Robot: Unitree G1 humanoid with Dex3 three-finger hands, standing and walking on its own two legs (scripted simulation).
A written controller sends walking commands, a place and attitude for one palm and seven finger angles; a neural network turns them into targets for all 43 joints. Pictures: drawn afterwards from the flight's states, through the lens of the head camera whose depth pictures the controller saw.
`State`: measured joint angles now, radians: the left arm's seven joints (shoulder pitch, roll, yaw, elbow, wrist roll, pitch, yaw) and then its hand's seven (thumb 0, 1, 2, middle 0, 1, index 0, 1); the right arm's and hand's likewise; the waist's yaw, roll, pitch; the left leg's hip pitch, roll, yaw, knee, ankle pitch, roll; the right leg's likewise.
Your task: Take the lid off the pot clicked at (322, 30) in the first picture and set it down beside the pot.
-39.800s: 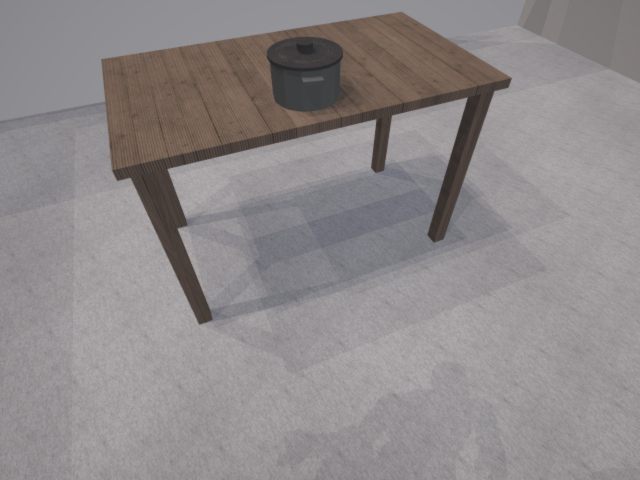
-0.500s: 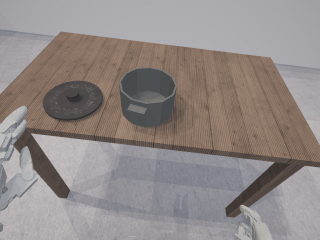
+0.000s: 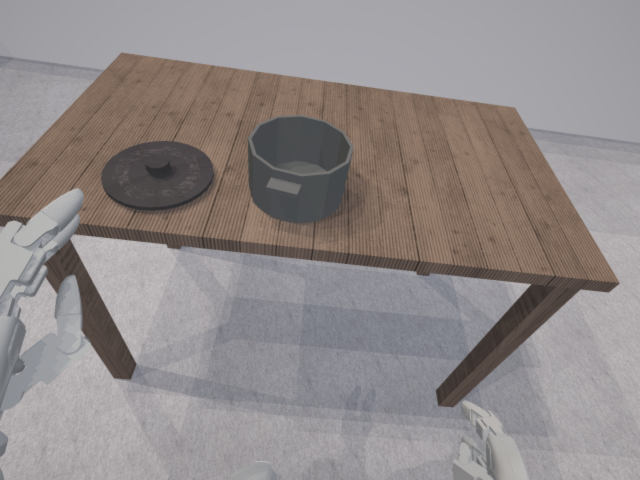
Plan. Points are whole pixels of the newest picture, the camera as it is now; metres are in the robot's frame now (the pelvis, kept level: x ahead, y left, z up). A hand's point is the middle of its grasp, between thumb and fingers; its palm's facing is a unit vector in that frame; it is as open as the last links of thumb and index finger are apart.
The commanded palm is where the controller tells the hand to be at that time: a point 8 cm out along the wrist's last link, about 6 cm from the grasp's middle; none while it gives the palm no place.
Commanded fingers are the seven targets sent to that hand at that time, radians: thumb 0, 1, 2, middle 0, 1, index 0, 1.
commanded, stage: step back with the hand held close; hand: left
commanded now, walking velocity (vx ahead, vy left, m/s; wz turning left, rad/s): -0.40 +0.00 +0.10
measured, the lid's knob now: (157, 164) +0.62 +0.33 +0.00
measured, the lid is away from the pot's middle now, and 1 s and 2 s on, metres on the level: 0.26 0.26 0.26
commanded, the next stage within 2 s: stop stepping back and stand still in 0.08 s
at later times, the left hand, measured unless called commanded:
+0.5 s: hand out of the picture +0.02 +0.26 +0.21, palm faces +0.29 -0.80 -0.53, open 7.4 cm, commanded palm -0.02 +0.32 +0.19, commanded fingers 0.00 0.90 0.90 -0.20 -0.30 -0.20 -0.30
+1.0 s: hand out of the picture +0.00 +0.35 +0.22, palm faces +0.38 -0.77 -0.51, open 7.4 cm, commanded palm none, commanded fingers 0.00 0.90 0.90 -0.20 -0.30 -0.20 -0.30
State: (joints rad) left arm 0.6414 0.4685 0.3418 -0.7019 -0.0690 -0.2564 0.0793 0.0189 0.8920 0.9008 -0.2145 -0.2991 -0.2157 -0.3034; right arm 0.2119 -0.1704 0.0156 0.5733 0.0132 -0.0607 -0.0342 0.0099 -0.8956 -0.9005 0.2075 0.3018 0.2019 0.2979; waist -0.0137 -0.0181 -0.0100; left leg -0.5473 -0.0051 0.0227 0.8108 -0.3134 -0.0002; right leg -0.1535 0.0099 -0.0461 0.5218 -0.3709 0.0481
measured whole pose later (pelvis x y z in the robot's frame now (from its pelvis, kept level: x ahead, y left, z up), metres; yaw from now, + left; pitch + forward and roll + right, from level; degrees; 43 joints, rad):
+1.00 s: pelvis -0.18 +0.10 +0.02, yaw +4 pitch +2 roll -5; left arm 0.62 0.49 0.45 -0.64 -0.05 -0.25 0.13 0.01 0.89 0.90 -0.21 -0.30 -0.21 -0.30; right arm 0.30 -0.14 0.02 0.60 0.01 -0.11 -0.01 0.01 -0.89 -0.90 0.21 0.30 0.20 0.30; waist -0.03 0.04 -0.02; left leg -0.21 0.05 0.00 0.50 -0.33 0.04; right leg -0.39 0.01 -0.13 0.68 -0.33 -0.03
